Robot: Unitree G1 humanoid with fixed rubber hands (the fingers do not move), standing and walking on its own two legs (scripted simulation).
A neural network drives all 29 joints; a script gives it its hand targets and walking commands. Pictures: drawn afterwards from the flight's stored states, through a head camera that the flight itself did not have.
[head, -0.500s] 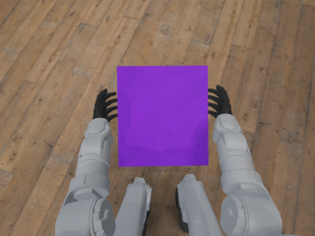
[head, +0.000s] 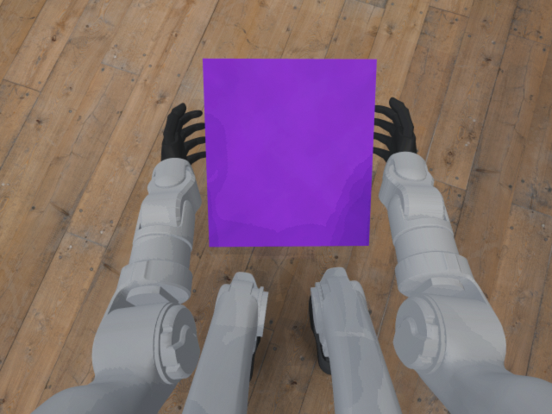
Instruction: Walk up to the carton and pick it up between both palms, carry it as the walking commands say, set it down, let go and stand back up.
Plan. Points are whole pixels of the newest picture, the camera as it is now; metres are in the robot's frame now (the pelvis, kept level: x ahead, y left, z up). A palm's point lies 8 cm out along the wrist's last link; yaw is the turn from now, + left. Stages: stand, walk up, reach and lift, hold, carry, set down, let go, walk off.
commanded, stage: set down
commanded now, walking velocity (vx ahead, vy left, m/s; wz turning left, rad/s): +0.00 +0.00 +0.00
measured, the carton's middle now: (286, 156) +0.49 +0.00 -0.17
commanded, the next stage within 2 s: none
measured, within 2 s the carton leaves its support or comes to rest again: neither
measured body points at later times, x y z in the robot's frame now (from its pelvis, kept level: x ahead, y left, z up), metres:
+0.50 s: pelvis -0.01 -0.01 -0.07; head +0.28 -0.02 +0.27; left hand +0.49 +0.16 -0.18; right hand +0.50 -0.17 -0.18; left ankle +0.08 +0.11 -0.49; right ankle +0.11 -0.11 -0.49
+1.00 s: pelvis -0.01 +0.00 -0.13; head +0.32 -0.01 +0.17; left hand +0.51 +0.16 -0.27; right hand +0.52 -0.17 -0.27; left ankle +0.08 +0.11 -0.49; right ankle +0.11 -0.11 -0.49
